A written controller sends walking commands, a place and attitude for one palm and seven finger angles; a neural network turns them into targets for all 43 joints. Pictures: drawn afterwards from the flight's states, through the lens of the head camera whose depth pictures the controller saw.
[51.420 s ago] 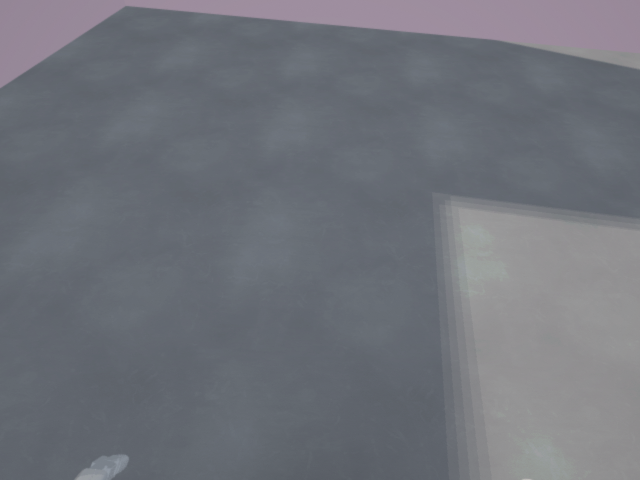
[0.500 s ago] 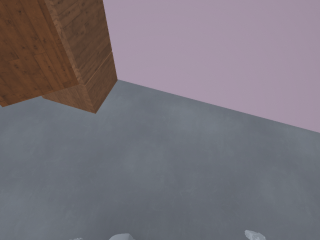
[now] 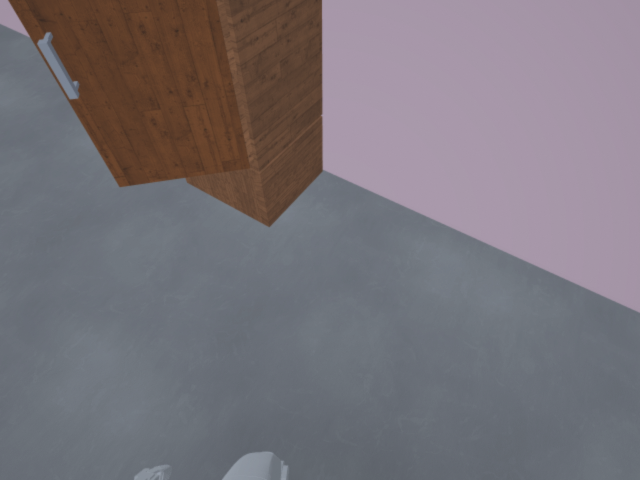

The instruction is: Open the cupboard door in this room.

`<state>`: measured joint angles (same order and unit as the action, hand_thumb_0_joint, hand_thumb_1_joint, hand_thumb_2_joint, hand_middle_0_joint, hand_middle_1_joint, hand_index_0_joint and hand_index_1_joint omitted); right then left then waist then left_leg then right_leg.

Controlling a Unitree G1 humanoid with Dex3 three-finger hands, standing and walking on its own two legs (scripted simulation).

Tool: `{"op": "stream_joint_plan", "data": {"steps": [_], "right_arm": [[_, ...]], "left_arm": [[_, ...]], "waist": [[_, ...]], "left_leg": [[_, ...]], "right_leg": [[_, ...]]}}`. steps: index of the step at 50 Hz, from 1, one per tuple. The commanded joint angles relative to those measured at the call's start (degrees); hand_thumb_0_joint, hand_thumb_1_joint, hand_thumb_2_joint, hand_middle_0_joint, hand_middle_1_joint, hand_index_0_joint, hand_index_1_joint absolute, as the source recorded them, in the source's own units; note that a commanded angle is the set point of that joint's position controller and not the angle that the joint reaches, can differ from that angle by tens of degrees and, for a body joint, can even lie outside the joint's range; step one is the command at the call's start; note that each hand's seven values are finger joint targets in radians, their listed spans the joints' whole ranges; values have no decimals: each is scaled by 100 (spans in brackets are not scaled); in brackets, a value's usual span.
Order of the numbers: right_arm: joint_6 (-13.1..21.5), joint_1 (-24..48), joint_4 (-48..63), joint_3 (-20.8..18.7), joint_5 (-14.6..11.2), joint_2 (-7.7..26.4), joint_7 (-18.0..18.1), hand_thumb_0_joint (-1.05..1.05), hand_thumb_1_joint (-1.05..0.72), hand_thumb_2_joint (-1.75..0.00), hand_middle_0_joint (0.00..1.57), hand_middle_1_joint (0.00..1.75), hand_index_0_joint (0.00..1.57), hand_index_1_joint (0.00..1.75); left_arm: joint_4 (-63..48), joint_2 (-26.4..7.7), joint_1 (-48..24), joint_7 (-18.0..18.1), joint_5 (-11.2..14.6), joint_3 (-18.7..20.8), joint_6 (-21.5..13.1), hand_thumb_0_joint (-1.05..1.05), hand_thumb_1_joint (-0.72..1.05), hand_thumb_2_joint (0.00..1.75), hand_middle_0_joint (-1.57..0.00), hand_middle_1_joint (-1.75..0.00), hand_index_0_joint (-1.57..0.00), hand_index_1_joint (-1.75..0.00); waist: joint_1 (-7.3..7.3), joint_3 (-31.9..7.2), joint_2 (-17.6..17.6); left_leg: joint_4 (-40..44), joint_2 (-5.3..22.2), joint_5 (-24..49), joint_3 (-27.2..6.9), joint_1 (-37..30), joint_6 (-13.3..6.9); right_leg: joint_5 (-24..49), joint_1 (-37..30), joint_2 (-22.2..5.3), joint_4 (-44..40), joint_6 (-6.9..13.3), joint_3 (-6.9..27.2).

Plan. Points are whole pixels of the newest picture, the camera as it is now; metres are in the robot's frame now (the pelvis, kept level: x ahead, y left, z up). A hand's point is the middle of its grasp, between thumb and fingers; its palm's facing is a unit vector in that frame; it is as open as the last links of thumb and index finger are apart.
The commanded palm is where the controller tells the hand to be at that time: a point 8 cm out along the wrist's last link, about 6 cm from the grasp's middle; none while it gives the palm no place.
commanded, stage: turn to face it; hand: left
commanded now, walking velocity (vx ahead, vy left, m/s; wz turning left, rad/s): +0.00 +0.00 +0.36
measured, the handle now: (61, 66) +0.95 +0.66 -0.01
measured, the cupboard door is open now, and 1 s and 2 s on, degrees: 45 45 45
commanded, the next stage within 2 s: take the last steps up to it in 0.24 s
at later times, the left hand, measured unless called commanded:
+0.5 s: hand out of the picture +0.06 +0.22 -0.17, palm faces +0.21 -0.95 -0.25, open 7.4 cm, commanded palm none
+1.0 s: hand out of the picture +0.05 +0.29 -0.19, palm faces +0.36 -0.91 -0.21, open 7.4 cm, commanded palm none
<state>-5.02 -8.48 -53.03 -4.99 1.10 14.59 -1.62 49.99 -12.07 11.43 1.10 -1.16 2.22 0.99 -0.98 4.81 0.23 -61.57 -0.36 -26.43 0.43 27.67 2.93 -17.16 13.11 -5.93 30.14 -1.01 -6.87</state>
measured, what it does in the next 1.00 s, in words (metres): walks ahead, turning left: left foot, then right foot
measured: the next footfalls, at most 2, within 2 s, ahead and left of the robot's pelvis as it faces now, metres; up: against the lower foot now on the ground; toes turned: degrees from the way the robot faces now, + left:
left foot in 0.16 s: +0.04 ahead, +0.13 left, +0.00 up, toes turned +8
right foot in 0.50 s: +0.06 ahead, -0.12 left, +0.00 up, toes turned +6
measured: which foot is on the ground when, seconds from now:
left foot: up 0.00-0.14, down 0.16-0.48, up 0.50-0.84, down 0.86-1.00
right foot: down 0.00-0.14, up 0.16-0.48, down 0.50-0.86, up 0.88-1.00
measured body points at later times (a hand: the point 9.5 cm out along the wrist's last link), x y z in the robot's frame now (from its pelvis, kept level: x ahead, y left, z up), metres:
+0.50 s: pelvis +0.02 +0.00 -0.01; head +0.06 +0.00 +0.44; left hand +0.05 +0.27 -0.15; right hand +0.13 -0.22 -0.16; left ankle +0.00 +0.12 -0.74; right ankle +0.02 -0.13 -0.74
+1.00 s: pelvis +0.12 +0.10 -0.01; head +0.15 +0.13 +0.44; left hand +0.03 +0.34 -0.17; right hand +0.29 -0.09 -0.15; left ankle +0.13 +0.21 -0.74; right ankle +0.09 -0.04 -0.65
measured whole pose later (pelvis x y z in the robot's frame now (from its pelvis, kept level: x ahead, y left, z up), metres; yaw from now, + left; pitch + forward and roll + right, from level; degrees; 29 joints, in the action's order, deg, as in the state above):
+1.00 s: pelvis +0.12 +0.10 -0.01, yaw +17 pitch +0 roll +1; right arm 2.0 -9.7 -54.5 -1.6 1.9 10.0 -0.3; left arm 61.4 -13.1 17.2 -0.4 -1.1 3.9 0.9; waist 2.0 4.3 3.6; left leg -33.3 0.1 -14.1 6.9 19.0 -2.1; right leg -25.6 24.4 -8.0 69.5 -0.9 -3.6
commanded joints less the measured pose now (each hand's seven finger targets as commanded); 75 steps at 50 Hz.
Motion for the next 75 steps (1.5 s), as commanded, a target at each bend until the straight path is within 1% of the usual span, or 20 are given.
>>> {"op": "stream_joint_plan", "data": {"steps": [1,5,8,17,22,23,25,31,38,41,42,43,44,49,60,61,63,64,69,75], "right_arm": [[256,525,581,69,-66,107,-9,0,-90,-90,20,30,20,30],[369,-6,407,97,-54,220,37,0,-90,-90,20,30,20,30],[403,-842,231,-150,22,1382,198,0,-90,-90,20,30,20,30],[486,-319,185,49,45,817,351,0,-90,-90,20,30,20,30],[421,-11,156,14,4,783,260,0,-90,-90,20,30,20,30],[428,61,185,25,-35,592,229,0,-90,-90,20,30,20,30],[441,596,548,69,-6,396,108,0,-90,-90,20,30,20,30],[366,400,276,47,17,219,-102,0,-90,-90,20,30,20,30],[517,813,382,207,-38,-116,-198,0,-90,-90,20,30,20,30],[640,-342,48,159,12,153,-109,0,-90,-90,20,30,20,30],[677,-1192,-211,57,52,578,-25,0,-90,-90,20,30,20,30],[733,-1974,-363,-131,113,1255,74,0,-90,-90,20,30,20,30],[665,-2341,-444,-144,49,1411,192,0,-90,-90,20,30,20,30],[759,-672,-121,151,58,482,275,0,-90,-90,20,30,20,30],[745,-744,-428,128,55,396,174,0,-90,-90,20,30,20,30],[742,-716,-441,157,29,289,166,0,-90,-90,20,30,20,30],[740,-730,-163,183,-6,27,88,0,-90,-90,20,30,20,30],[702,-532,-121,130,62,278,64,0,-90,-90,20,30,20,30],[626,-676,-469,178,33,-158,23,0,-90,-90,20,30,20,30],[606,-190,-251,204,7,-304,-52,0,-90,-90,20,30,20,30]], "left_arm": [[-273,-1170,360,72,-62,343,-144,0,90,90,-20,-30,-20,-30],[-115,-1238,358,20,8,374,-128,0,90,90,-20,-30,-20,-30],[-437,-599,-56,5,89,161,-7,0,90,90,-20,-30,-20,-30],[8,-454,-78,-58,72,149,74,0,90,90,-20,-30,-20,-30],[218,-484,500,-151,28,218,-64,0,90,90,-20,-30,-20,-30],[316,-682,829,-139,-9,296,-134,0,90,90,-20,-30,-20,-30],[361,-1537,1310,-48,-57,448,-215,0,90,90,-20,-30,-20,-30],[342,-779,637,-32,-8,270,-473,0,90,90,-20,-30,-20,-30],[803,-1064,1224,-43,-59,353,-482,0,90,90,-20,-30,-20,-30],[783,-1131,821,-77,-33,394,-450,0,90,90,-20,-30,-20,-30],[732,-914,888,-123,-10,342,-434,0,90,90,-20,-30,-20,-30],[543,-476,988,-185,65,252,-400,0,90,90,-20,-30,-20,-30],[299,-385,390,-140,32,177,-361,0,90,90,-20,-30,-20,-30],[539,-267,517,-194,-46,193,-176,0,90,90,-20,-30,-20,-30],[398,-251,547,-210,-45,233,-231,0,90,90,-20,-30,-20,-30],[526,-392,950,-189,-63,279,-274,0,90,90,-20,-30,-20,-30],[707,-1249,1829,-104,-55,435,-373,0,90,90,-20,-30,-20,-30],[632,-1156,1646,-49,-8,420,-351,0,90,90,-20,-30,-20,-30],[600,-367,965,-39,38,205,-595,0,90,90,-20,-30,-20,-30],[1045,-456,1450,-47,15,176,-678,0,90,90,-20,-30,-20,-30]], "waist": [[330,-641,1012],[88,-881,946],[-357,-1189,-1624],[-14,-1032,-777],[318,-773,-870],[508,-688,-156],[874,-108,1672],[233,187,1076],[509,-151,1114],[-117,-554,888],[-445,-1122,-35],[-686,-1657,-1755],[-800,-1664,-1710],[102,-193,-1192],[465,-108,-35],[641,-202,324],[884,-382,2133],[757,32,1273],[201,-259,573],[335,-370,661]], "left_leg": [[1424,79,-54,383,-125,49],[3393,-43,1226,486,-1398,-91],[3999,2371,5310,-2240,-2710,-1593],[3927,1430,4570,-1075,-2273,-1277],[3808,900,1064,-1064,-1058,-971],[3139,470,338,-770,-273,-720],[311,-108,-984,-168,1488,-241],[-119,451,1101,-136,1132,-7],[2230,246,1003,539,215,-90],[3340,-135,1296,938,-1714,-273],[3431,192,1319,656,-3066,-438],[3738,1866,1523,-1831,-4127,-1118],[4291,2217,1794,-2346,-4003,-1479],[5080,1634,380,-1068,-1153,-1230],[4603,1233,47,-313,-708,-1189],[3835,841,19,-10,-384,-949],[707,-119,-928,641,1186,-414],[-44,187,-532,75,1332,-383],[180,587,1295,41,728,-110],[1283,539,1711,341,959,-7]], "right_leg": [[3079,-968,-1325,-660,749,595],[2997,-671,-1166,168,332,259],[-2105,1576,-37,2712,-350,323],[-1015,1046,203,2137,-258,511],[-294,-570,525,-13,-177,96],[-375,-1356,204,-797,-79,472],[-1608,-1348,-2361,-2263,983,3637],[410,-672,-1382,-2067,592,1155],[2050,-1256,-1460,-1404,518,396],[2594,-575,-1182,-151,273,-103],[2196,64,-907,1217,97,-366],[-1197,1729,42,3022,-205,-560],[-1909,2281,115,4058,-56,167],[-486,1857,-396,4084,97,515],[228,-295,136,386,109,65],[46,-998,88,-131,172,286],[-1588,-1959,-2186,-2149,1170,3746],[-1900,-1421,-2330,-2399,1393,3834],[1526,-826,-1236,-2013,856,1274],[2954,-1544,-1121,-1823,868,640]]}}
